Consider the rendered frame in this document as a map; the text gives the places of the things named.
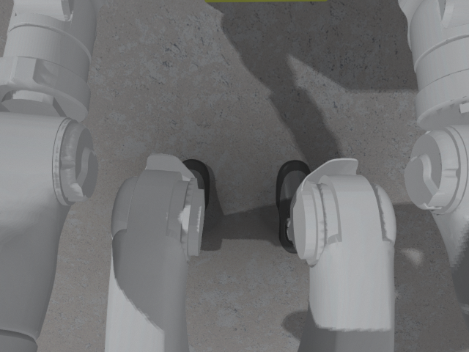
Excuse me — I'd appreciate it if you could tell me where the right robot forearm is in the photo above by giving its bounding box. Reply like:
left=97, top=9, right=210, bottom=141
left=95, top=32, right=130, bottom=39
left=398, top=0, right=469, bottom=131

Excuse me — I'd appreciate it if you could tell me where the left robot forearm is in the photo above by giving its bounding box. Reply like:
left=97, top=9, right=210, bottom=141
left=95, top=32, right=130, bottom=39
left=0, top=0, right=106, bottom=122

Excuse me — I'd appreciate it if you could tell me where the right robot shin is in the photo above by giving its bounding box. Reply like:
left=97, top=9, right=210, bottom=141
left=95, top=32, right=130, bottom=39
left=287, top=158, right=396, bottom=251

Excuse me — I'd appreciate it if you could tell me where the left robot upper arm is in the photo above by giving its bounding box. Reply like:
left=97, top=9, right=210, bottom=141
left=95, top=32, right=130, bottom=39
left=0, top=111, right=98, bottom=352

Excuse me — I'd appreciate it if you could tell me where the robot right foot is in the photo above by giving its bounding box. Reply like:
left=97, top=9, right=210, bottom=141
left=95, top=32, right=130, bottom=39
left=276, top=160, right=311, bottom=254

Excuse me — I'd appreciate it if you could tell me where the right robot upper arm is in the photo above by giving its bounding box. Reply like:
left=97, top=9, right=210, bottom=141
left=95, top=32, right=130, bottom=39
left=404, top=124, right=469, bottom=332

